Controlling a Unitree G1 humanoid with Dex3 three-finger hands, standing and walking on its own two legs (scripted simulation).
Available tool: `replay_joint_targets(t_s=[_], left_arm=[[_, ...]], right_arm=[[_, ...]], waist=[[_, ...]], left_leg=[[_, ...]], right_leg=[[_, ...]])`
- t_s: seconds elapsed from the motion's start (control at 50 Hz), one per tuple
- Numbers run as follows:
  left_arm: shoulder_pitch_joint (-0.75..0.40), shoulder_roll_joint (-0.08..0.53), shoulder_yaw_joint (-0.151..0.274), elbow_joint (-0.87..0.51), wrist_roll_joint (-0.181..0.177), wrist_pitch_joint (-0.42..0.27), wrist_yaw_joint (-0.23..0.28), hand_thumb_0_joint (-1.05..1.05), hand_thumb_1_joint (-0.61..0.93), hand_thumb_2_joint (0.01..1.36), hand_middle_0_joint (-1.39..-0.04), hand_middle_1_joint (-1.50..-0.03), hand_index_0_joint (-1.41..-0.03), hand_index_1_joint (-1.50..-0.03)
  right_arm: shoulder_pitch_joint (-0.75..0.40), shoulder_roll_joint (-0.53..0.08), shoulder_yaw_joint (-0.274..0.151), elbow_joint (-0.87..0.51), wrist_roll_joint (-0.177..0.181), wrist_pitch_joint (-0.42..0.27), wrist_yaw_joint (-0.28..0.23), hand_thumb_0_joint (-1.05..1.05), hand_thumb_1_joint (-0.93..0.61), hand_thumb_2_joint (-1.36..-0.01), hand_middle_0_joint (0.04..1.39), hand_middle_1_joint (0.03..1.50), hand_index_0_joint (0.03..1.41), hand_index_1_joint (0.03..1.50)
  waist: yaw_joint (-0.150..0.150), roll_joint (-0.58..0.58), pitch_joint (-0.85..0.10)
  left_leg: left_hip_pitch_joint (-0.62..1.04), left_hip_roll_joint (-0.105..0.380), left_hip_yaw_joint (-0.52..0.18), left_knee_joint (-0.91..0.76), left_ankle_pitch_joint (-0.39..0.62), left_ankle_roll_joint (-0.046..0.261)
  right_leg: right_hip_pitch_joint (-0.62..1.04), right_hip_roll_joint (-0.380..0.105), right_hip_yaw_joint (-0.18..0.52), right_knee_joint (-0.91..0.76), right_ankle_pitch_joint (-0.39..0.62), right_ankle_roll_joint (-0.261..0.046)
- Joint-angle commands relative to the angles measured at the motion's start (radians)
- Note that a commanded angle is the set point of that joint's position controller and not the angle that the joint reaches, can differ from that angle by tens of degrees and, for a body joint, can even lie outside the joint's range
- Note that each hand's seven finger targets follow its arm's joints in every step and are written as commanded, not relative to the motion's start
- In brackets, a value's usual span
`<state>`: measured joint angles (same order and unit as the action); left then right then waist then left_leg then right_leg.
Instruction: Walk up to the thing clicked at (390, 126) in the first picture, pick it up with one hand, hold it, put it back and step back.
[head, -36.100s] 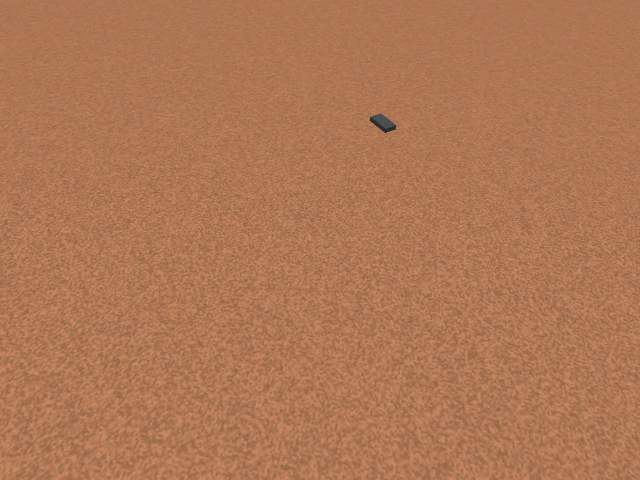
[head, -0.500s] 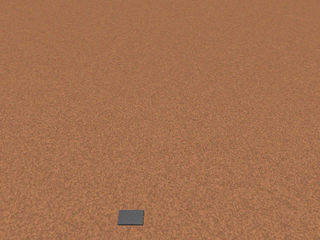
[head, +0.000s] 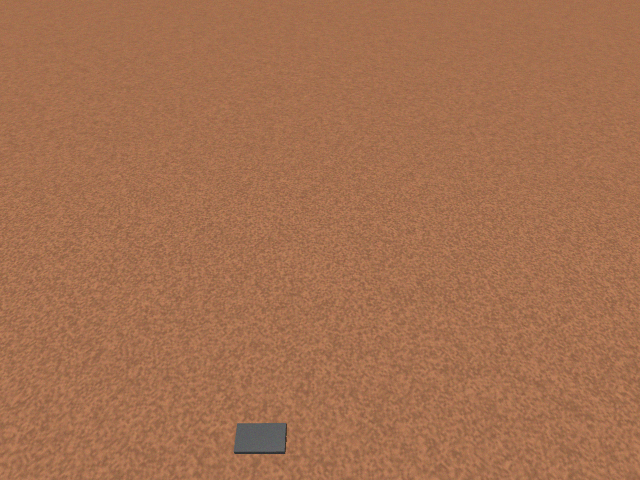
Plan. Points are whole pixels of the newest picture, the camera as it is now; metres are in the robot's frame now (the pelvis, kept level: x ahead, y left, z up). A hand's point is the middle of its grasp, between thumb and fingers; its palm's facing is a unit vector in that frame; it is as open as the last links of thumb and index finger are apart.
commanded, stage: stand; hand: left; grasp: from above
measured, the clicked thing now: (260, 438) +0.40 +0.17 -0.77
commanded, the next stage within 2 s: step back in 0.02 s
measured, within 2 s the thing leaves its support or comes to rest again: neither
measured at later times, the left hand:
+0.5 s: hand out of the picture +0.08 +0.32 -0.18, palm faces -0.03 -0.94 -0.33, open 7.4 cm
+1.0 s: hand out of the picture -0.06 +0.32 -0.15, palm faces -0.04 -0.92 -0.40, open 7.4 cm
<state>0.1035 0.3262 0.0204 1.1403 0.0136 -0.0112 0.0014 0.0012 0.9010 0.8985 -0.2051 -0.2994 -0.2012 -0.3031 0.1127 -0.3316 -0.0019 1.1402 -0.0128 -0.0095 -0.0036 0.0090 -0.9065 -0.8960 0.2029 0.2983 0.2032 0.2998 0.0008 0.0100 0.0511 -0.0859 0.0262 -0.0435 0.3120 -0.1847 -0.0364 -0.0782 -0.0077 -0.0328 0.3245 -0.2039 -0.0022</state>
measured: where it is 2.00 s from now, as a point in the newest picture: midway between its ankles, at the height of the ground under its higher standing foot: outside the picture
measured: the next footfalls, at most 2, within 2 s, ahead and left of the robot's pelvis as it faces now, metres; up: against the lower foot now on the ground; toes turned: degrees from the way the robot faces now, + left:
left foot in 0.32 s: -0.03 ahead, +0.15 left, +0.00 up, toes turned -2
right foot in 0.78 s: -0.10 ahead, -0.04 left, +0.00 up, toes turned +0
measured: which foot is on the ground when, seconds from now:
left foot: down 0.00-0.12, up 0.14-0.30, down 0.32-0.84, up 0.86-1.00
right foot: down 0.00-0.34, up 0.36-0.76, down 0.78-1.00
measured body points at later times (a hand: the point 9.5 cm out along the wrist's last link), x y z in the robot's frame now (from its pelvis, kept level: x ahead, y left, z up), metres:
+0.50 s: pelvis -0.07 +0.07 -0.01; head +0.01 +0.11 +0.43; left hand +0.08 +0.37 -0.16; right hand -0.02 -0.24 -0.12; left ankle -0.07 +0.15 -0.75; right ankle -0.07 -0.08 -0.68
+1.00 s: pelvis -0.17 +0.06 -0.01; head -0.12 +0.05 +0.43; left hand -0.06 +0.37 -0.13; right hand -0.07 -0.25 -0.14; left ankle -0.19 +0.20 -0.67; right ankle -0.14 -0.04 -0.75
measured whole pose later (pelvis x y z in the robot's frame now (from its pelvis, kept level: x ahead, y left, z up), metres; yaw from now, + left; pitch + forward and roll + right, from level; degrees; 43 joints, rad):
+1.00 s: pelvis -0.17 +0.06 -0.01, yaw -3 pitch -2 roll +2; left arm 0.16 0.35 0.08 0.83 0.03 0.04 0.01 0.00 0.90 0.90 -0.21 -0.30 -0.20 -0.30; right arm 0.12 -0.39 -0.04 0.89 0.00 0.04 -0.01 0.01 -0.91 -0.90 0.20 0.30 0.20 0.30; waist 0.02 -0.01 0.16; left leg -0.42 -0.13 -0.13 1.12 -0.50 0.00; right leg -0.29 0.02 0.05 0.57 -0.24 -0.04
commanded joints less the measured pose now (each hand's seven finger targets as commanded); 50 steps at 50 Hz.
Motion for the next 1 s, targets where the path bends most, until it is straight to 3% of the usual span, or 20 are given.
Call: replay_joint_targets(t_s=[0.0,0.08,0.12,0.18,0.24,0.26,0.28,0.3,0.32,0.34,0.36,0.44,0.48,0.58,0.72,0.78,0.82,0.84,0.92,0.98], left_arm=[[-0.033,0.293,0.088,-0.073,-0.019,-0.011,0.020,0.000,0.900,0.900,-0.200,-0.300,-0.200,-0.300],[-0.020,0.313,0.106,-0.138,-0.020,-0.005,0.028,0.000,0.900,0.900,-0.200,-0.300,-0.200,-0.300],[-0.082,0.317,0.109,-0.192,-0.002,-0.001,0.032,0.000,0.900,0.900,-0.200,-0.300,-0.200,-0.300],[-0.128,0.302,0.108,-0.250,0.015,0.008,0.032,0.000,0.900,0.900,-0.200,-0.300,-0.200,-0.300],[-0.122,0.284,0.099,-0.279,0.013,0.020,0.031,0.000,0.900,0.900,-0.200,-0.300,-0.200,-0.300],[-0.126,0.283,0.094,-0.288,0.005,0.029,0.030,0.000,0.900,0.900,-0.200,-0.300,-0.200,-0.300],[-0.116,0.270,0.090,-0.294,-0.006,0.040,0.027,0.000,0.900,0.900,-0.200,-0.300,-0.200,-0.300],[-0.106,0.227,0.085,-0.312,-0.017,0.049,0.027,0.000,0.900,0.900,-0.200,-0.300,-0.200,-0.300],[-0.107,0.186,0.078,-0.321,-0.021,0.055,0.033,0.000,0.900,0.900,-0.200,-0.300,-0.200,-0.300],[-0.053,0.200,0.079,-0.306,-0.008,0.066,0.042,0.000,0.900,0.900,-0.200,-0.300,-0.200,-0.300],[-0.053,0.200,0.076,-0.304,-0.008,0.065,0.049,0.000,0.900,0.900,-0.200,-0.300,-0.200,-0.300],[0.004,0.227,0.081,-0.293,-0.019,0.068,0.045,0.000,0.900,0.900,-0.200,-0.300,-0.200,-0.300],[0.003,0.232,0.089,-0.290,-0.007,0.063,0.043,0.000,0.900,0.900,-0.200,-0.300,-0.200,-0.300],[-0.026,0.228,0.095,-0.325,0.000,0.052,0.035,0.000,0.900,0.900,-0.200,-0.300,-0.200,-0.300],[0.082,0.218,0.107,-0.310,0.016,0.042,0.017,0.000,0.900,0.900,-0.200,-0.300,-0.200,-0.300],[0.139,0.244,0.118,-0.298,0.022,0.029,0.014,0.000,0.900,0.900,-0.200,-0.300,-0.200,-0.300],[0.060,0.342,0.136,-0.341,0.015,0.027,0.010,0.000,0.900,0.900,-0.200,-0.300,-0.200,-0.300],[0.004,0.347,0.138,-0.383,0.024,0.020,0.014,0.000,0.900,0.900,-0.200,-0.300,-0.200,-0.300],[-0.049,0.260,0.124,-0.415,0.016,0.018,0.028,0.000,0.900,0.900,-0.200,-0.300,-0.200,-0.300],[0.019,0.256,0.120,-0.428,0.025,0.023,0.026,0.000,0.900,0.900,-0.200,-0.300,-0.200,-0.300]], right_arm=[[-0.080,-0.254,-0.054,-0.086,0.006,-0.001,-0.007,0.000,-0.900,-0.900,0.200,0.300,0.200,0.300],[-0.023,-0.211,-0.058,-0.134,0.024,0.021,-0.006,0.000,-0.900,-0.900,0.200,0.300,0.200,0.300],[0.008,-0.222,-0.077,-0.155,0.014,0.040,-0.002,0.000,-0.900,-0.900,0.200,0.300,0.200,0.300],[0.059,-0.228,-0.089,-0.182,0.017,0.052,0.008,0.000,-0.900,-0.900,0.200,0.300,0.200,0.300],[0.079,-0.224,-0.091,-0.196,0.012,0.041,0.004,0.000,-0.900,-0.900,0.200,0.300,0.200,0.300],[0.095,-0.215,-0.092,-0.193,0.006,0.034,0.001,0.000,-0.900,-0.900,0.200,0.300,0.200,0.300],[0.093,-0.223,-0.095,-0.193,-0.004,0.026,-0.002,0.000,-0.900,-0.900,0.200,0.300,0.200,0.300],[0.086,-0.275,-0.111,-0.203,-0.019,0.020,-0.008,0.000,-0.900,-0.900,0.200,0.300,0.200,0.300],[0.103,-0.336,-0.126,-0.208,-0.025,0.015,-0.010,0.000,-0.900,-0.900,0.200,0.300,0.200,0.300],[0.102,-0.347,-0.124,-0.210,-0.021,0.014,-0.014,0.000,-0.900,-0.900,0.200,0.300,0.200,0.300],[0.089,-0.368,-0.128,-0.234,-0.014,0.013,-0.017,0.000,-0.900,-0.900,0.200,0.300,0.200,0.300],[-0.013,-0.279,-0.112,-0.276,-0.016,0.014,-0.043,0.000,-0.900,-0.900,0.200,0.300,0.200,0.300],[0.010,-0.264,-0.110,-0.286,-0.010,0.012,-0.048,0.000,-0.900,-0.900,0.200,0.300,0.200,0.300],[0.080,-0.262,-0.119,-0.296,-0.007,0.016,-0.047,0.000,-0.900,-0.900,0.200,0.300,0.200,0.300],[-0.015,-0.292,-0.120,-0.339,-0.003,0.020,-0.032,0.000,-0.900,-0.900,0.200,0.300,0.200,0.300],[-0.040,-0.272,-0.113,-0.343,0.010,0.023,-0.024,0.000,-0.900,-0.900,0.200,0.300,0.200,0.300],[-0.056,-0.218,-0.102,-0.344,0.015,0.031,-0.025,0.000,-0.900,-0.900,0.200,0.300,0.200,0.300],[-0.031,-0.236,-0.108,-0.334,0.006,0.039,-0.025,0.000,-0.900,-0.900,0.200,0.300,0.200,0.300],[0.058,-0.227,-0.094,-0.295,0.015,0.037,-0.020,0.000,-0.900,-0.900,0.200,0.300,0.200,0.300],[0.065,-0.234,-0.084,-0.314,0.017,0.030,-0.029,0.000,-0.900,-0.900,0.200,0.300,0.200,0.300]], waist=[[0.000,-0.019,0.063],[-0.011,-0.098,-0.064],[-0.020,-0.178,-0.101],[-0.043,-0.185,-0.101],[-0.026,-0.173,-0.119],[-0.040,-0.154,-0.115],[-0.041,-0.076,-0.099],[-0.032,0.072,-0.103],[-0.037,0.217,-0.088],[-0.022,0.120,-0.111],[-0.049,0.188,-0.126],[0.017,0.174,-0.124],[-0.004,0.133,-0.122],[-0.054,0.077,-0.084],[-0.010,0.084,-0.100],[0.016,-0.043,-0.119],[0.025,-0.284,-0.024],[0.020,-0.270,0.009],[-0.019,-0.104,-0.004],[0.024,-0.101,-0.067]], left_leg=[[-0.117,0.068,-0.063,0.082,0.284,0.068],[-0.145,-0.036,0.022,0.337,0.146,0.052],[-0.190,-0.074,-0.004,0.554,-0.295,0.066],[-0.193,-0.047,-0.045,0.605,-0.346,0.091],[-0.202,-0.041,0.003,0.398,-0.202,0.077],[-0.173,-0.034,0.021,0.238,-0.082,0.074],[-0.139,-0.006,-0.001,0.108,0.202,0.070],[-0.069,0.107,-0.170,0.076,0.477,0.090],[0.060,0.218,-0.331,0.071,0.715,0.138],[0.051,0.245,-0.292,0.136,0.800,0.171],[0.023,0.289,-0.367,0.112,0.782,0.184],[0.136,0.142,-0.157,0.150,0.684,0.067],[0.131,0.177,-0.179,0.157,0.657,0.139],[0.140,0.204,-0.188,0.158,0.617,0.183],[-0.079,0.237,-0.224,0.149,0.268,0.232],[-0.214,0.136,-0.147,0.256,0.108,0.151],[-0.293,-0.117,0.017,0.581,-0.301,0.040],[-0.282,-0.130,-0.059,0.787,-0.433,0.029],[-0.336,-0.168,-0.120,0.872,-0.322,0.035],[-0.377,-0.154,-0.083,0.793,-0.330,0.015]], right_leg=[[-0.070,-0.114,0.111,0.017,0.327,-0.023],[-0.024,-0.237,0.193,0.035,0.539,-0.157],[-0.063,-0.342,0.272,0.026,0.511,-0.246],[-0.139,-0.324,0.212,0.092,0.471,-0.242],[-0.073,-0.257,0.165,0.208,0.480,-0.181],[-0.069,-0.227,0.144,0.266,0.443,-0.147],[-0.088,-0.164,0.106,0.334,0.361,-0.102],[-0.189,-0.035,0.066,0.464,0.173,-0.054],[-0.405,0.112,0.098,0.586,-0.363,-0.032],[-0.397,0.106,0.187,0.687,-0.441,-0.034],[-0.397,0.116,0.218,0.730,-0.467,-0.030],[-0.466,0.106,0.237,0.765,-0.244,-0.030],[-0.426,0.098,0.212,0.772,-0.267,0.000],[-0.391,0.072,0.169,0.583,-0.279,0.017],[-0.169,0.034,0.089,0.335,-0.189,-0.032],[-0.037,-0.038,0.202,0.184,0.095,-0.099],[-0.199,-0.328,0.539,0.002,0.188,-0.304],[-0.281,-0.386,0.608,-0.023,0.206,-0.349],[-0.204,-0.200,0.303,0.056,0.332,-0.211],[-0.051,-0.178,0.277,0.111,0.388,-0.214]])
